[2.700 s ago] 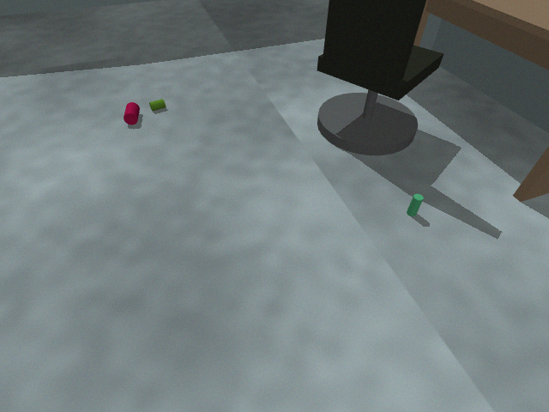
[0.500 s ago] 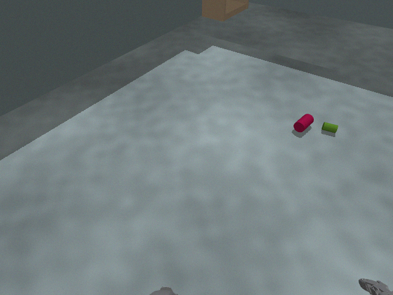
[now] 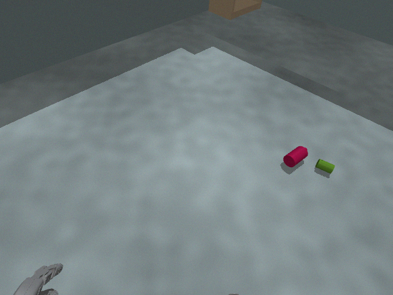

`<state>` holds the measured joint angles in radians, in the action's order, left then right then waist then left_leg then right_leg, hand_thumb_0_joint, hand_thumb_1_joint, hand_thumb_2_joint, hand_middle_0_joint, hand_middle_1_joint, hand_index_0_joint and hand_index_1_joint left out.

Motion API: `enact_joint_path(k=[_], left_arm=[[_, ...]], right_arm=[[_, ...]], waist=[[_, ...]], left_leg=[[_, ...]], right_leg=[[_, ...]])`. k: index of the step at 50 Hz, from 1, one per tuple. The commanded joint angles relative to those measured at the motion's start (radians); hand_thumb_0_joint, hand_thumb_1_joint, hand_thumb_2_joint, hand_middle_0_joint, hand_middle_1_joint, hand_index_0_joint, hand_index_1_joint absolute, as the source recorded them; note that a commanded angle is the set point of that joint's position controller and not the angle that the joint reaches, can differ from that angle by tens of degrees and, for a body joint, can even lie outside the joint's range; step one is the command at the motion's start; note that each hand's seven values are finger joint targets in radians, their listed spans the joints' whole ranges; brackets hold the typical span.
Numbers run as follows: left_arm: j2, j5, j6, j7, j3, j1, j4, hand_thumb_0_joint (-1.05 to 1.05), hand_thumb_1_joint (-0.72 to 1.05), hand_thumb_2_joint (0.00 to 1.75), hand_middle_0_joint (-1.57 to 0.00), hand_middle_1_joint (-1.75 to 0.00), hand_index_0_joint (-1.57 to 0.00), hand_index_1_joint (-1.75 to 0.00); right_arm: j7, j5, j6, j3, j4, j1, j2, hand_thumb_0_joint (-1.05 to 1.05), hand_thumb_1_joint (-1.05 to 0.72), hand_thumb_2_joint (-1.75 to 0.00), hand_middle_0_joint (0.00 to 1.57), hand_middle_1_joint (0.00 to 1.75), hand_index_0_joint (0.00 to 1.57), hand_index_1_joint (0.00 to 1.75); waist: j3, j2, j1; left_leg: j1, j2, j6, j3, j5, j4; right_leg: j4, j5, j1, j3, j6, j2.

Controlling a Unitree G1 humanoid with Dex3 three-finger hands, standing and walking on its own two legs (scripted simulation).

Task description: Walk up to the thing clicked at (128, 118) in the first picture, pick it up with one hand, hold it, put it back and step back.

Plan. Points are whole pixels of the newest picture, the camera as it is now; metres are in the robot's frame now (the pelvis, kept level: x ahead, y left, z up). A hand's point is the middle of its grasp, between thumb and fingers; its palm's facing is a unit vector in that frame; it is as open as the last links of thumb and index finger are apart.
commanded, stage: walk up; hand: left
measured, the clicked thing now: (297, 155) +1.05 -0.77 -0.70
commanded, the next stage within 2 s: none
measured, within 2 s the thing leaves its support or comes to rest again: neither
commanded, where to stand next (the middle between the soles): +0.85 -1.16 m, yaw +34 degrees
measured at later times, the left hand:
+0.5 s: hand (143, 289) +0.21 +0.11 -0.16, palm faces +0.13 -0.94 -0.32, open 7.4 cm
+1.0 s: hand (234, 229) +0.33 -0.12 -0.13, palm faces +0.36 -0.86 -0.36, open 7.4 cm
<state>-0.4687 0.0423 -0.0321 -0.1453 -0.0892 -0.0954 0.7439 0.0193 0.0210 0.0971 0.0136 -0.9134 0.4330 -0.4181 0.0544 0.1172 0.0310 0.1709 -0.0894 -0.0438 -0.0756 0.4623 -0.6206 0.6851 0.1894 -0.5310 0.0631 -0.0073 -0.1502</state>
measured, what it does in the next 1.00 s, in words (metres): steps to the right, turning left: left foot, then right foot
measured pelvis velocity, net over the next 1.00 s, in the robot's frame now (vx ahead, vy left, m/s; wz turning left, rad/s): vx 0.39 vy -0.40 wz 0.39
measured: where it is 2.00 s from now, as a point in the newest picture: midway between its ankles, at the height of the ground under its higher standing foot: (320, 209)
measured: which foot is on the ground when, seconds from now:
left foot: down 0.00-0.02, up 0.04-0.36, down 0.38-0.74, up 0.76-1.00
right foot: down 0.00-0.40, up 0.42-0.72, down 0.74-1.00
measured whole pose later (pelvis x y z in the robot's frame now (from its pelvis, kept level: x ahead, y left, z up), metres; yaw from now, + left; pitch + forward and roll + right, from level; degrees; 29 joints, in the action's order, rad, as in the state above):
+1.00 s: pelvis +0.39 -0.40 +0.01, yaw +22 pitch +0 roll +0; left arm -0.44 0.06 -0.06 -0.07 -0.09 -0.30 0.73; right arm 0.09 0.00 0.10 0.03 -0.91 0.31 -0.45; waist 0.06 0.05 -0.09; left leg 0.53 0.02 0.07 0.12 0.38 -0.86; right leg 0.68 0.38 -0.31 -0.15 0.07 -0.02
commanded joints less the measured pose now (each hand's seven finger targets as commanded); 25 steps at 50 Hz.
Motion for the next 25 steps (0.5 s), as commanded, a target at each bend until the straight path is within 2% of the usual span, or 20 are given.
enact_joint_path(k=[1,2,3,4,5,6,7,8,10,12,14,16,17,18,19,20,21,22,24,25], left_arm=[[-0.346,0.024,0.04,0.035,-0.138,-0.362,0.02,0.0,0.9,0.9,-0.2,-0.3,-0.2,-0.3],[-0.382,0.007,0.044,0.057,-0.127,-0.237,-0.008,0.0,0.9,0.9,-0.2,-0.3,-0.2,-0.3],[-0.338,-0.01,0.04,0.07,-0.125,-0.154,-0.037,0.0,0.9,0.9,-0.2,-0.3,-0.2,-0.3],[-0.282,-0.018,0.039,0.074,-0.109,-0.126,-0.034,0.0,0.9,0.9,-0.2,-0.3,-0.2,-0.3],[-0.249,-0.007,0.04,0.076,-0.096,-0.089,-0.034,0.0,0.9,0.9,-0.2,-0.3,-0.2,-0.3],[-0.218,-0.006,0.042,0.075,-0.089,-0.064,-0.03,0.0,0.9,0.9,-0.2,-0.3,-0.2,-0.3],[-0.191,-0.007,0.044,0.073,-0.082,-0.051,-0.034,0.0,0.9,0.9,-0.2,-0.3,-0.2,-0.3],[-0.178,-0.002,0.046,0.07,-0.079,-0.063,-0.043,0.0,0.9,0.9,-0.2,-0.3,-0.2,-0.3],[-0.161,0.002,0.044,0.063,-0.075,-0.077,-0.06,0.0,0.9,0.9,-0.2,-0.3,-0.2,-0.3],[-0.151,0.007,0.04,0.058,-0.069,-0.085,-0.079,0.0,0.9,0.9,-0.2,-0.3,-0.2,-0.3],[-0.148,0.015,0.032,0.055,-0.06,-0.075,-0.104,0.0,0.9,0.9,-0.2,-0.3,-0.2,-0.3],[-0.159,0.016,0.023,0.051,-0.055,-0.046,-0.129,0.0,0.9,0.9,-0.2,-0.3,-0.2,-0.3],[-0.152,0.016,0.022,0.051,-0.048,-0.033,-0.15,0.0,0.9,0.9,-0.2,-0.3,-0.2,-0.3],[-0.126,0.014,0.026,0.053,-0.039,-0.054,-0.16,0.0,0.9,0.9,-0.2,-0.3,-0.2,-0.3],[-0.094,0.018,0.025,0.057,-0.034,-0.087,-0.173,0.0,0.9,0.9,-0.2,-0.3,-0.2,-0.3],[-0.121,0.034,0.016,0.06,-0.04,-0.118,-0.174,0.0,0.9,0.9,-0.2,-0.3,-0.2,-0.3],[-0.222,0.028,0.005,0.061,-0.059,-0.135,-0.178,0.0,0.9,0.9,-0.2,-0.3,-0.2,-0.3],[-0.26,0.027,0.001,0.063,-0.067,-0.112,-0.163,0.0,0.9,0.9,-0.2,-0.3,-0.2,-0.3],[-0.239,0.014,-0.006,0.058,-0.075,-0.141,-0.123,0.0,0.9,0.9,-0.2,-0.3,-0.2,-0.3],[-0.224,0.013,-0.012,0.049,-0.078,-0.172,-0.108,0.0,0.9,0.9,-0.2,-0.3,-0.2,-0.3]], right_arm=[[0.049,-0.014,0.022,0.055,0.142,-0.112,-0.186,0.0,-0.9,-0.9,0.2,0.3,0.2,0.3],[0.067,-0.007,0.009,0.068,0.123,-0.064,-0.224,0.0,-0.9,-0.9,0.2,0.3,0.2,0.3],[0.076,-0.011,0.005,0.071,0.074,-0.074,-0.243,0.0,-0.9,-0.9,0.2,0.3,0.2,0.3],[0.065,-0.023,0.005,0.078,0.053,-0.106,-0.254,0.0,-0.9,-0.9,0.2,0.3,0.2,0.3],[0.057,-0.027,0.006,0.08,0.026,-0.08,-0.254,0.0,-0.9,-0.9,0.2,0.3,0.2,0.3],[0.052,-0.025,0.006,0.079,0.005,-0.032,-0.243,0.0,-0.9,-0.9,0.2,0.3,0.2,0.3],[0.045,-0.021,0.002,0.079,-0.014,0.013,-0.241,0.0,-0.9,-0.9,0.2,0.3,0.2,0.3],[0.038,-0.014,0.0,0.078,-0.012,0.006,-0.233,0.0,-0.9,-0.9,0.2,0.3,0.2,0.3],[0.033,-0.008,0.0,0.082,0.011,-0.016,-0.218,0.0,-0.9,-0.9,0.2,0.3,0.2,0.3],[0.032,-0.012,0.0,0.078,0.032,-0.024,-0.214,0.0,-0.9,-0.9,0.2,0.3,0.2,0.3],[0.037,-0.027,0.002,0.08,0.045,0.006,-0.205,0.0,-0.9,-0.9,0.2,0.3,0.2,0.3],[0.046,-0.034,-0.001,0.095,0.032,0.093,-0.216,0.0,-0.9,-0.9,0.2,0.3,0.2,0.3],[0.056,-0.033,0.002,0.104,0.018,0.175,-0.23,0.0,-0.9,-0.9,0.2,0.3,0.2,0.3],[0.07,-0.025,0.004,0.121,0.011,0.25,-0.267,0.0,-0.9,-0.9,0.2,0.3,0.2,0.3],[0.087,-0.006,0.0,0.148,0.024,0.293,-0.345,0.0,-0.9,-0.9,0.2,0.3,0.2,0.3],[0.103,-0.01,-0.001,0.155,0.079,0.238,-0.395,0.0,-0.9,-0.9,0.2,0.3,0.2,0.3],[0.11,-0.051,0.001,0.152,0.122,0.147,-0.43,0.0,-0.9,-0.9,0.2,0.3,0.2,0.3],[0.115,-0.052,0.005,0.144,0.132,0.079,-0.403,0.0,-0.9,-0.9,0.2,0.3,0.2,0.3],[0.111,-0.036,0.015,0.113,0.134,-0.007,-0.332,0.0,-0.9,-0.9,0.2,0.3,0.2,0.3],[0.102,-0.028,0.019,0.106,0.131,-0.023,-0.333,0.0,-0.9,-0.9,0.2,0.3,0.2,0.3]], waist=[[-0.242,0.283,-0.276],[-0.245,0.299,-0.21],[-0.207,0.188,-0.164],[-0.14,0.101,-0.15],[-0.107,0.101,-0.118],[-0.079,0.131,-0.081],[-0.068,0.12,-0.069],[-0.051,0.111,-0.076],[-0.016,0.078,-0.087],[-0.019,0.053,-0.091],[-0.038,0.023,-0.079],[-0.052,-0.01,-0.028],[-0.085,-0.043,0.021],[-0.126,-0.12,0.063],[-0.146,-0.282,0.09],[-0.115,-0.216,0.051],[-0.123,-0.145,0.037],[-0.091,-0.109,0.02],[-0.057,-0.075,-0.038],[-0.025,-0.142,-0.054]], left_leg=[[0.685,0.132,0.103,0.183,-0.045,-0.599],[0.743,0.1,0.11,0.161,0.13,-0.728],[0.683,0.025,0.113,0.069,0.045,-0.754],[0.621,0.006,0.119,0.054,-0.046,-0.707],[0.573,-0.012,0.116,0.057,-0.084,-0.639],[0.521,-0.02,0.11,0.065,-0.083,-0.563],[0.486,-0.009,0.102,0.084,-0.106,-0.519],[0.47,0.007,0.096,0.109,-0.095,-0.456],[0.468,0.015,0.088,0.142,-0.117,-0.326],[0.418,0.032,0.091,0.183,-0.184,-0.22],[0.265,0.039,0.107,0.201,-0.276,-0.144],[0.065,0.06,0.13,0.216,-0.333,-0.087],[-0.096,0.067,0.155,0.192,-0.371,-0.02],[-0.251,0.022,0.184,0.105,-0.332,0.043],[-0.375,-0.177,0.272,-0.262,-0.098,0.149],[-0.289,-0.377,0.336,-0.627,0.045,0.266],[-0.244,-0.478,0.433,-0.78,0.055,0.32],[-0.17,-0.456,0.423,-0.695,0.007,0.308],[0.032,-0.29,0.339,-0.34,-0.167,0.221],[0.154,-0.236,0.31,-0.236,-0.145,0.216]], right_leg=[[-0.341,0.269,0.744,0.322,0.116,-0.203],[-0.46,0.347,0.729,0.587,0.203,-0.334],[-0.433,0.357,0.613,0.472,0.179,-0.293],[-0.395,0.305,0.485,0.307,0.17,-0.226],[-0.365,0.265,0.426,0.204,0.168,-0.168],[-0.346,0.171,0.375,0.103,0.186,-0.135],[-0.334,0.074,0.358,0.03,0.186,-0.094],[-0.34,0.034,0.349,0.015,0.22,-0.09],[-0.371,0.018,0.352,-0.001,0.248,-0.099],[-0.367,-0.087,0.355,-0.034,0.231,-0.098],[-0.339,-0.118,0.295,-0.061,0.207,-0.107],[-0.247,-0.128,0.173,-0.108,0.176,-0.085],[-0.116,-0.189,0.094,-0.137,0.152,-0.056],[0.079,-0.245,0.0,-0.181,0.102,0.009],[0.354,0.07,-0.231,-0.178,0.043,0.11],[0.557,0.351,-0.316,-0.052,-0.013,0.126],[0.675,0.356,-0.372,0.059,-0.039,0.104],[0.695,0.321,-0.356,0.093,-0.039,0.052],[0.642,0.245,-0.222,0.089,-0.03,0.017],[0.584,0.223,-0.146,0.067,-0.024,0.005]])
